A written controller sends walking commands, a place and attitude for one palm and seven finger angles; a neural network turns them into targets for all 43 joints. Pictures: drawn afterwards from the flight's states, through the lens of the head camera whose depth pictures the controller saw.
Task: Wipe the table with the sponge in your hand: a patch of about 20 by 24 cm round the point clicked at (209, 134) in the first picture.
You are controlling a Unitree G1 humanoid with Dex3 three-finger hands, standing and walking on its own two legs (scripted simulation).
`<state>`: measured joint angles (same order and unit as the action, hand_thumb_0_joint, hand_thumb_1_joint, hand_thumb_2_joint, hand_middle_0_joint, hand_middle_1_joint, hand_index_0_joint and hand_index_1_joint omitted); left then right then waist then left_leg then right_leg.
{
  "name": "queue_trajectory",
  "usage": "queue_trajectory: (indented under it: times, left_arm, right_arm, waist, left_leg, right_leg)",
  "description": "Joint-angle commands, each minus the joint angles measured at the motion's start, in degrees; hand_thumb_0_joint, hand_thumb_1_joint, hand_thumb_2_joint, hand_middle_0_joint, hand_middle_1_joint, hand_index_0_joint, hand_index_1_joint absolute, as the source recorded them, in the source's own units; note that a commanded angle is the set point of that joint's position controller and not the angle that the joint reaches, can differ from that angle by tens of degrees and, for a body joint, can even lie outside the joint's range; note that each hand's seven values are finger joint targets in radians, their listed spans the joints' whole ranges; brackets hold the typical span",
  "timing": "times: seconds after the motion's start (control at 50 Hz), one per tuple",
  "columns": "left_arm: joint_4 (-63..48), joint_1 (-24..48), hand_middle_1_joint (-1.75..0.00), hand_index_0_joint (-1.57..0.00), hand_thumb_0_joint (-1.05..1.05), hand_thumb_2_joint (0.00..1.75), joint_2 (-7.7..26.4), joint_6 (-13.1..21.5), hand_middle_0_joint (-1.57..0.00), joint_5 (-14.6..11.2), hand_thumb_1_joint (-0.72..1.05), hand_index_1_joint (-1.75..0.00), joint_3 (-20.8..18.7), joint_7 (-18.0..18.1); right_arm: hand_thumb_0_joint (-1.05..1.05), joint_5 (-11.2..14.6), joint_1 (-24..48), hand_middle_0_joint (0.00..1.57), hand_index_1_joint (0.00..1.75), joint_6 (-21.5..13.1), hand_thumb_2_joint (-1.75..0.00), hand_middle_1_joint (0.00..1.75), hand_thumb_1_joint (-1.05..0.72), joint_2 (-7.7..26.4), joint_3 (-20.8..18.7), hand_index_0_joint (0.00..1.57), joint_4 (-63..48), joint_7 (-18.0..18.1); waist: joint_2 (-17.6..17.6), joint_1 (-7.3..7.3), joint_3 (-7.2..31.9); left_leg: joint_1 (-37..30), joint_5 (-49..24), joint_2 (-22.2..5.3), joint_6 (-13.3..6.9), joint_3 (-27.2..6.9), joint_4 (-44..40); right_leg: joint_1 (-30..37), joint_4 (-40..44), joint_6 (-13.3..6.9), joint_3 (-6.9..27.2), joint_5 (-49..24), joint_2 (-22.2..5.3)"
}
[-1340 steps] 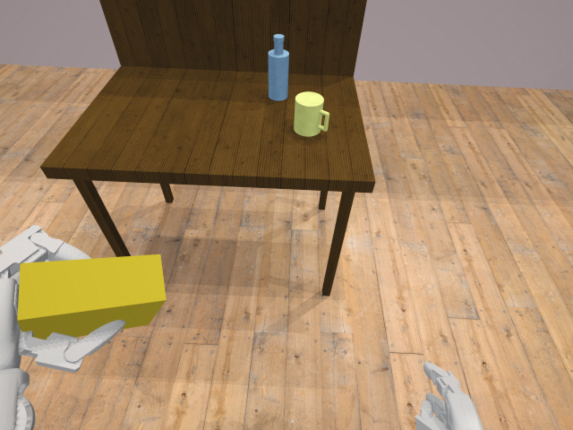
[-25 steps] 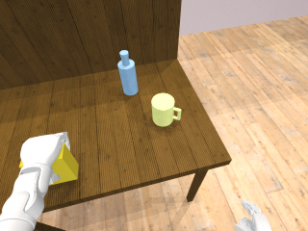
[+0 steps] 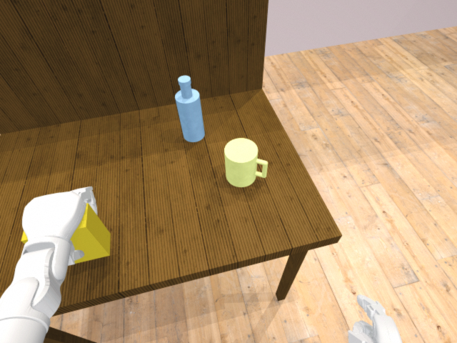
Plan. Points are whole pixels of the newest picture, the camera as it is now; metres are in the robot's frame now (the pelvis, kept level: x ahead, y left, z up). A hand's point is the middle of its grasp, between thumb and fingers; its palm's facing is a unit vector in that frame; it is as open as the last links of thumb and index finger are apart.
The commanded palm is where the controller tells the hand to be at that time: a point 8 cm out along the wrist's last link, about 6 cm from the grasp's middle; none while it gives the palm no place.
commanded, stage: move the sponge above the wiping area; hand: left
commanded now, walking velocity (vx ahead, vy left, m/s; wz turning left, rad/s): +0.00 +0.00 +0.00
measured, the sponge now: (76, 241) +0.27 +0.34 -0.02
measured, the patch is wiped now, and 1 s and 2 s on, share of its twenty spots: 0.00 0.00 0.00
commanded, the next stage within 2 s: lower the sponge onto the table in 1.92 s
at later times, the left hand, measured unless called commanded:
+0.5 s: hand (66, 222) +0.28 +0.34 +0.03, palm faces -0.02 +0.01 -1.00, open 9.6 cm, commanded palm +0.26 +0.33 +0.08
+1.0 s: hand (57, 233) +0.26 +0.35 +0.03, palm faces -0.09 -0.02 -1.00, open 9.6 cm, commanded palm +0.25 +0.33 +0.08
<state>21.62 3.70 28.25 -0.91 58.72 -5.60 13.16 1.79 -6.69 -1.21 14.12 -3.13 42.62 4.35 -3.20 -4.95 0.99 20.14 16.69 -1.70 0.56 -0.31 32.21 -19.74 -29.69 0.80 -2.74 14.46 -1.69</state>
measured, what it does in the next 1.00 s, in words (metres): stands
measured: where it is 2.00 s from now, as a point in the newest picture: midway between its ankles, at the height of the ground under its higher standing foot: outside the picture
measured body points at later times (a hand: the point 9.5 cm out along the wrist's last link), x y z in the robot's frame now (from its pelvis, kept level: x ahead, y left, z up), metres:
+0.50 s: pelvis +0.00 +0.00 +0.00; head +0.04 -0.02 +0.45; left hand +0.28 +0.34 +0.09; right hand +0.19 -0.24 -0.12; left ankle +0.00 +0.12 -0.73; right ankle +0.00 -0.13 -0.73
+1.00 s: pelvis +0.00 +0.00 +0.00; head +0.03 -0.03 +0.45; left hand +0.26 +0.35 +0.08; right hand +0.19 -0.24 -0.11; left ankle +0.00 +0.12 -0.73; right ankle +0.00 -0.13 -0.73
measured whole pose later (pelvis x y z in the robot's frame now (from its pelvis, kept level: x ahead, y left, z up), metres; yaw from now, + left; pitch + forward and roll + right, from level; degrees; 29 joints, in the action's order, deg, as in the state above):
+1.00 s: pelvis +0.00 +0.00 +0.00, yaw +0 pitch +4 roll -1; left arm 21.4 2.2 28.1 -11.0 55.0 -4.4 11.3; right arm 3.2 -6.1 -0.3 14.9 -2.6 42.6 3.5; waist -4.2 -4.8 1.9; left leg 18.5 16.3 -1.3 0.5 -0.2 30.5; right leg -18.5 -28.8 1.0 -2.6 14.5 -2.0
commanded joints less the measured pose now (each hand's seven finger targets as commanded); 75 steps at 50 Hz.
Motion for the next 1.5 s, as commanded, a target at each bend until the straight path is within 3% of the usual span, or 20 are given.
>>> queue_trajectory:
  times: [0.0,0.06,0.14,0.26,0.28,0.38,0.5,0.6,0.68,0.72,0.78,0.84,0.94,1.04,1.14,1.18,1.26,1.36,1.42,1.48]
  left_arm:
    - [-7.32,15.47,-1.6,-1.2,0.0,1.3,17.54,-6.27,-1.2,-1.44,0.1,-1.6,-7.97,3.46]
    - [-4.51,14.24,-1.6,-1.2,0.0,1.3,13.92,-8.85,-1.2,-2.57,0.1,-1.6,-2.3,-0.24]
    - [-6.32,16.48,-1.6,-1.2,0.0,1.3,14.18,-6.64,-1.2,-2.71,0.1,-1.6,-0.33,-4.56]
    - [-16.31,17.73,-1.6,-1.2,0.0,1.3,19.88,1.25,-1.2,0.61,0.1,-1.6,-7.83,-0.5]
    - [-16.37,15.86,-1.6,-1.2,0.0,1.3,22.18,1.02,-1.2,1.0,0.1,-1.6,-10.92,0.96]
    - [-10.65,14.98,-1.6,-1.2,0.0,1.3,19.02,-4.86,-1.2,-0.41,0.1,-1.6,-10.78,5.1]
    - [-4.96,11.46,-1.6,-1.2,0.0,1.3,14.0,-11.54,-1.2,-2.84,0.1,-1.6,-2.33,-1.02]
    - [-10.0,18.45,-1.6,-1.2,0.0,1.3,15.0,-5.72,-1.2,-2.3,0.1,-1.6,-0.71,-5.44]
    - [-15.08,18.26,-1.6,-1.2,0.0,1.3,21.42,0.34,-1.2,0.16,0.1,-1.6,-8.41,-2.46]
    - [-17.11,17.26,-1.6,-1.2,0.0,1.3,20.81,1.62,-1.2,1.33,0.1,-1.6,-9.72,0.39]
    - [-16.49,10.36,-1.6,-1.2,0.0,1.3,20.6,-0.86,-1.2,0.66,0.1,-1.6,-12.97,3.7]
    - [-11.82,7.64,-1.6,-1.2,0.0,1.3,15.61,-5.87,-1.2,-1.89,0.1,-1.6,-9.38,3.99]
    - [-8.39,9.02,-1.6,-1.2,0.0,1.3,12.76,-11.12,-1.2,-3.7,0.1,-1.6,-1.47,-1.77]
    - [-13.11,18.69,-1.6,-1.2,0.0,1.3,16.73,-4.88,-1.2,-1.32,0.1,-1.6,-2.39,-4.53]
    - [-17.3,20.6,-1.6,-1.2,0.0,1.3,20.08,1.8,-1.2,1.76,0.1,-1.6,-8.09,1.03]
    - [-14.36,17.62,-1.6,-1.2,0.0,1.3,22.47,0.22,-1.2,1.7,0.1,-1.6,-12.24,3.25]
    - [-5.47,13.34,-1.6,-1.2,0.0,1.3,18.12,-6.77,-1.2,-1.75,0.1,-1.6,-9.51,4.4]
    - [-1.65,9.55,-1.6,-1.2,0.0,1.3,15.44,-12.02,-1.2,-3.09,0.1,-1.6,-3.19,-2.44]
    - [-7.17,11.93,-1.6,-1.2,0.0,1.3,13.55,-8.56,-1.2,-3.26,0.1,-1.6,-0.22,-6.2]
    - [-15.31,14.91,-1.6,-1.2,0.0,1.3,17.35,-1.87,-1.2,-2.66,0.1,-1.6,-4.2,-5.52]
  right_arm:
    - [0.0,1.06,5.53,0.2,0.3,-2.42,-0.9,0.3,-0.9,8.25,-1.85,0.2,-7.43,0.28]
    - [0.0,1.61,6.09,0.2,0.3,-2.27,-0.9,0.3,-0.9,8.7,-1.38,0.2,-8.1,0.35]
    - [0.0,1.4,5.45,0.2,0.3,-2.18,-0.9,0.3,-0.9,8.83,-1.04,0.2,-8.83,0.62]
    - [0.0,-0.52,3.33,0.2,0.3,-2.94,-0.9,0.3,-0.9,7.7,-2.01,0.2,-8.55,0.92]
    - [0.0,-0.72,3.11,0.2,0.3,-2.86,-0.9,0.3,-0.9,7.89,-2.03,0.2,-8.4,0.89]
    - [0.0,0.51,5.03,0.2,0.3,-2.24,-0.9,0.3,-0.9,8.09,-2.09,0.2,-7.32,0.13]
    - [0.0,1.78,6.71,0.2,0.3,-1.83,-0.9,0.3,-0.9,8.74,-1.01,0.2,-8.78,0.23]
    - [0.0,0.97,5.4,0.2,0.3,-2.34,-0.9,0.3,-0.9,8.43,-0.71,0.2,-9.38,0.92]
    - [0.0,-0.51,3.63,0.2,0.3,-2.7,-0.9,0.3,-0.9,8.03,-1.48,0.2,-8.47,1.24]
    - [0.0,-0.88,3.21,0.2,0.3,-2.99,-0.9,0.3,-0.9,7.47,-2.09,0.2,-8.22,1.2]
    - [0.0,-0.62,4.05,0.2,0.3,-2.77,-0.9,0.3,-0.9,7.79,-2.62,0.2,-8.0,0.44]
    - [0.0,0.5,5.5,0.2,0.3,-2.37,-0.9,0.3,-0.9,8.13,-2.43,0.2,-8.02,-0.32]
    - [0.0,1.84,7.89,0.2,0.3,-1.88,-0.9,0.3,-0.9,9.02,-1.14,0.2,-8.98,-0.1]
    - [0.0,0.52,5.92,0.2,0.3,-2.86,-0.9,0.3,-0.9,8.32,-1.06,0.2,-8.91,1.11]
    - [0.0,-0.98,3.5,0.2,0.3,-3.7,-0.9,0.3,-0.9,7.22,-1.75,0.2,-7.49,1.85]
    - [0.0,-0.68,3.68,0.2,0.3,-3.29,-0.9,0.3,-0.9,7.65,-1.94,0.2,-6.83,1.52]
    - [0.0,1.02,6.37,0.2,0.3,-2.4,-0.9,0.3,-0.9,8.11,-1.63,0.2,-6.81,0.87]
    - [0.0,1.94,7.19,0.2,0.3,-1.68,-0.9,0.3,-0.9,9.31,-0.77,0.2,-8.63,0.26]
    - [0.0,1.53,6.41,0.2,0.3,-2.09,-0.9,0.3,-0.9,8.98,-0.74,0.2,-9.95,0.39]
    - [0.0,0.14,4.95,0.2,0.3,-2.84,-0.9,0.3,-0.9,8.31,-1.34,0.2,-9.75,0.87]
  waist:
    - [-2.54,0.33,16.18]
    - [1.08,1.11,15.02]
    - [2.22,1.9,14.06]
    - [-5.67,0.17,18.88]
    - [-5.92,-0.54,18.57]
    - [-4.24,-0.38,15.88]
    - [1.63,0.42,15.09]
    - [0.67,2.07,14.27]
    - [-3.76,0.35,17.7]
    - [-6.08,-0.03,19.31]
    - [-6.56,-1.38,19.69]
    - [-0.01,-0.84,16.5]
    - [2.97,0.73,11.39]
    - [0.08,1.5,14.59]
    - [-6.06,0.9,18.73]
    - [-6.37,-0.15,17.51]
    - [0.63,-0.98,14.1]
    - [2.97,-0.35,13.84]
    - [1.63,0.99,14.37]
    - [-0.7,1.08,16.15]
  left_leg:
    - [-6.66,-16.02,1.93,-1.84,-0.17,-4.19]
    - [-5.71,-13.17,2.24,-2.46,0.04,-4.8]
    - [-5.98,-11.41,2.53,-3.22,-0.51,-4.56]
    - [-10.9,-21.03,1.55,-2.61,-1.99,-3.15]
    - [-10.61,-21.85,1.34,-2.17,-2.69,-3.25]
    - [-8.07,-19.29,1.29,-1.18,-1.37,-4.17]
    - [-6.23,-14.6,2.32,-2.51,-0.03,-5.22]
    - [-7.63,-12.38,2.75,-3.59,-0.67,-4.22]
    - [-10.38,-18.05,2.47,-3.19,-1.3,-3.0]
    - [-11.53,-23.46,2.06,-2.65,-1.25,-2.28]
    - [-11.35,-28.0,1.48,-1.64,-1.54,-2.12]
    - [-7.88,-23.97,1.29,-1.54,-0.58,-3.15]
    - [-5.66,-13.55,2.2,-2.51,-0.11,-5.54]
    - [-8.68,-11.55,2.98,-3.68,-0.62,-4.33]
    - [-11.97,-18.5,2.25,-2.66,-1.19,-2.96]
    - [-10.38,-19.25,2.14,-1.82,-1.49,-3.44]
    - [-6.04,-16.22,2.04,-1.58,0.03,-4.73]
    - [-4.88,-13.85,2.59,-2.52,0.37,-5.64]
    - [-6.38,-13.85,2.72,-3.28,-0.17,-4.78]
    - [-9.26,-15.75,2.19,-3.62,-1.34,-3.71]
  right_leg:
    - [5.79,2.74,-3.37,-0.13,-12.28,1.51]
    - [5.88,3.66,-2.82,-0.34,-10.92,1.36]
    - [5.02,4.11,-2.84,-0.17,-9.58,1.54]
    - [4.76,2.5,-3.89,0.67,-13.46,1.87]
    - [4.97,2.59,-3.99,0.92,-13.23,2.11]
    - [5.17,2.63,-3.88,0.2,-13.13,1.89]
    - [7.88,3.69,-2.98,-0.38,-12.3,1.48]
    - [5.32,4.24,-3.0,0.1,-10.51,1.66]
    - [6.0,3.5,-3.84,1.53,-14.28,1.91]
    - [5.97,2.49,-4.09,1.14,-17.18,1.77]
    - [7.38,2.07,-4.17,1.38,-20.38,1.76]
    - [7.93,2.21,-3.42,0.01,-20.17,1.39]
    - [6.71,4.45,-2.77,-0.13,-11.86,1.28]
    - [5.02,4.72,-3.17,0.61,-9.03,1.6]
    - [4.36,3.26,-4.1,1.16,-12.92,2.02]
    - [5.29,3.21,-4.43,1.55,-13.68,2.17]
    - [7.1,3.84,-3.54,0.61,-13.87,1.5]
    - [8.9,4.14,-2.85,0.06,-13.17,1.23]
    - [7.59,4.11,-2.91,0.04,-13.14,1.47]
    - [6.13,3.98,-3.3,1.01,-13.13,1.9]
